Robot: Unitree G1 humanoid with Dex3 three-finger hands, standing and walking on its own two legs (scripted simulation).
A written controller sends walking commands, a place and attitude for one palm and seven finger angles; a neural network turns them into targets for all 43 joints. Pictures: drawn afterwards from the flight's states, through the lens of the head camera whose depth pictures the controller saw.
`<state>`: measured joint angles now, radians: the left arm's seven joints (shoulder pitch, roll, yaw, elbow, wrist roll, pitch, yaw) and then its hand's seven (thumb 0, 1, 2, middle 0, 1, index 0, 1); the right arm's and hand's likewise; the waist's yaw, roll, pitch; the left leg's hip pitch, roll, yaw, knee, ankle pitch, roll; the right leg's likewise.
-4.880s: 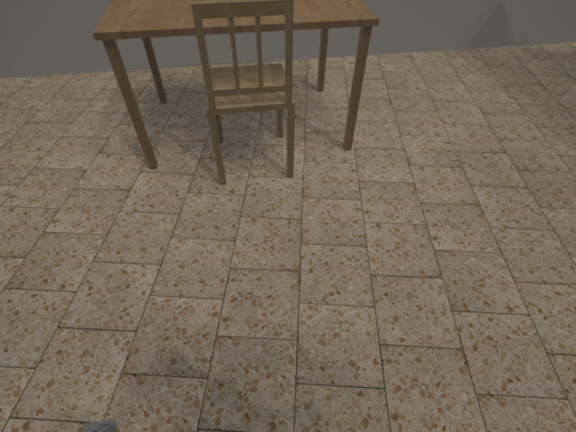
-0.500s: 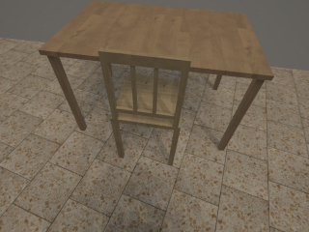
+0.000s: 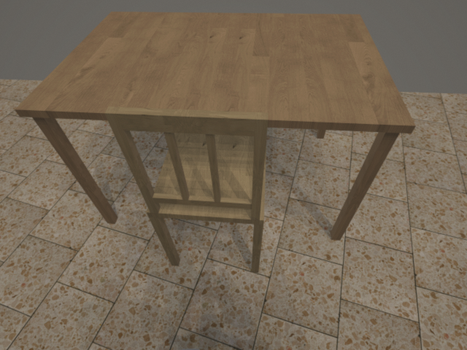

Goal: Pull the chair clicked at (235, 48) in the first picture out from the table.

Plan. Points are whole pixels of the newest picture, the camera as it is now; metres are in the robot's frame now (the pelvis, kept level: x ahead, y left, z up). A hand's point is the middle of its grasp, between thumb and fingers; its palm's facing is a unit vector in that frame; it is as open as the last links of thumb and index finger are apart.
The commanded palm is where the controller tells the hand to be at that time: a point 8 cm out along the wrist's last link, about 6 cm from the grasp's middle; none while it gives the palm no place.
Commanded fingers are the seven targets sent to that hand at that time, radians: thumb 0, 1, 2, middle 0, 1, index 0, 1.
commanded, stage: take the last steps up to it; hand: left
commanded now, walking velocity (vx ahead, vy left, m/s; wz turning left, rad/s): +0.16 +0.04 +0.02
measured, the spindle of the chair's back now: (178, 167) +0.57 +0.19 -0.10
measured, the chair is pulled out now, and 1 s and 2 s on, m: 0.00 0.00 0.00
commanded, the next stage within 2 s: come to a stop and stand still in 0.06 s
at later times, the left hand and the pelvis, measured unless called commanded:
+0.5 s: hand out of the picture +0.08 +0.23 -0.18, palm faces +0.02 -0.99 -0.17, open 7.4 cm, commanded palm none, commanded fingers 0.00 0.90 0.90 -0.20 -0.30 -0.20 -0.30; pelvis +0.08 +0.05 +0.01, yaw -3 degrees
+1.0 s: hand out of the picture +0.05 +0.16 -0.16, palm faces +0.01 -0.98 -0.20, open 7.3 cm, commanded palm none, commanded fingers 0.00 0.90 0.90 -0.20 -0.30 -0.20 -0.30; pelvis +0.05 +0.00 +0.01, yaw -3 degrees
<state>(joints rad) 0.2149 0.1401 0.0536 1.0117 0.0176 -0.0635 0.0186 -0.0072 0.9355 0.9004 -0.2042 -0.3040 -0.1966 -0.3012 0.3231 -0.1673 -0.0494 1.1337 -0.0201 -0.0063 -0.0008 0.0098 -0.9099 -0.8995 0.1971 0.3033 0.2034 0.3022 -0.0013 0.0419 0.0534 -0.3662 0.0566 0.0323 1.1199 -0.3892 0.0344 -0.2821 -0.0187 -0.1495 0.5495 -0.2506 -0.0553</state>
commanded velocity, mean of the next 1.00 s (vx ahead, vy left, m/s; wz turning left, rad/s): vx -0.03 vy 0.00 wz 0.00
